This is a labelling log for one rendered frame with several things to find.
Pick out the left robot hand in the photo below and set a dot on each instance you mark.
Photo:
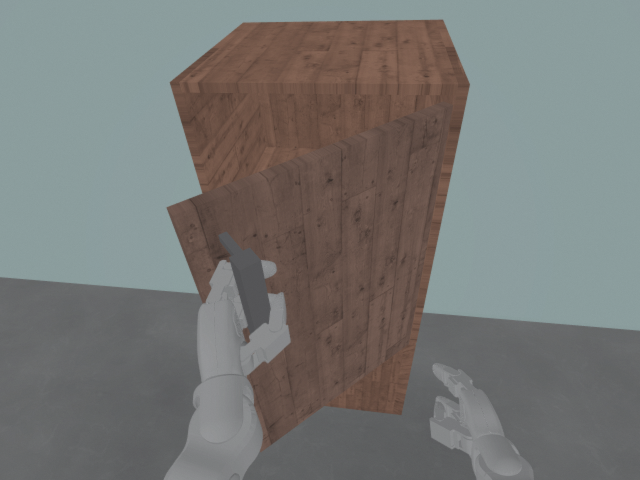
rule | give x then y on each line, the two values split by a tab
220	328

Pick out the handle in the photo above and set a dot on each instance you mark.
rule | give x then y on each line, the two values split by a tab
249	277

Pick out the right robot hand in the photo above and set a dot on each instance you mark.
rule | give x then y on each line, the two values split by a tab
459	425

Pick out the right robot forearm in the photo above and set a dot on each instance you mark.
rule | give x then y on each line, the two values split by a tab
495	457

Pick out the left robot forearm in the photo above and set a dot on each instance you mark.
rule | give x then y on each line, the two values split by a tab
224	435

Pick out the cupboard door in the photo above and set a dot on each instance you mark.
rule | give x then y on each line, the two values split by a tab
347	226

